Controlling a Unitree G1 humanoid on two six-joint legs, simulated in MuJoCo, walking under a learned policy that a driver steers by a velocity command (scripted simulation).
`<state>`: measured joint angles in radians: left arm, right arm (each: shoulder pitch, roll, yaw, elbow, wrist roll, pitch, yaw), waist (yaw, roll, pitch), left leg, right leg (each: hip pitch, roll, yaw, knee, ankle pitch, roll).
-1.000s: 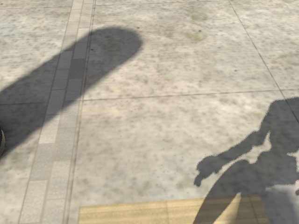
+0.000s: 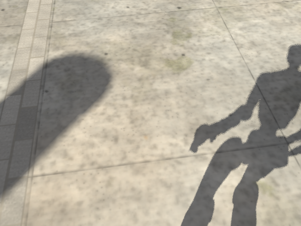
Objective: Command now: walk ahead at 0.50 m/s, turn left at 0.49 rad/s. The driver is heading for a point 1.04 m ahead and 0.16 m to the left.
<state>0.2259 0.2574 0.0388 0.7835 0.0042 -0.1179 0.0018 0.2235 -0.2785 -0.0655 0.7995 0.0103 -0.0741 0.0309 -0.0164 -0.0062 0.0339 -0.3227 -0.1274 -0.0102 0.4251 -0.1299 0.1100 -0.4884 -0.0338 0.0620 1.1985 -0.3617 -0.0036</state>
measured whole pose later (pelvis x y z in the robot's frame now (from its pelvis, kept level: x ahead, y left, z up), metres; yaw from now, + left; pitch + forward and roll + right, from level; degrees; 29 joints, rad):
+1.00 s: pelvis +0.49 +0.12 +0.00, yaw +28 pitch +2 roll +1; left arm 0.25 0.31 0.05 0.81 -0.03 -0.07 -0.01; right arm 0.25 -0.26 -0.06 0.69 -0.01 -0.07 0.03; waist 0.00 -0.04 0.03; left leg -0.27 -0.05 0.08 0.44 -0.19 0.07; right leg -0.55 -0.11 0.03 1.18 -0.33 0.00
